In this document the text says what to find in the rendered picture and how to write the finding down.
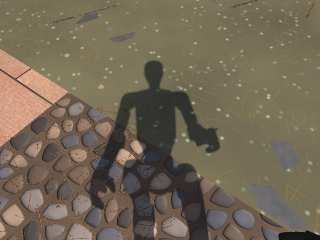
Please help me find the right robot hand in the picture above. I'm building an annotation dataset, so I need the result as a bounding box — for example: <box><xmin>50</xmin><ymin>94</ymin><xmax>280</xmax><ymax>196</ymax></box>
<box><xmin>278</xmin><ymin>230</ymin><xmax>320</xmax><ymax>240</ymax></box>

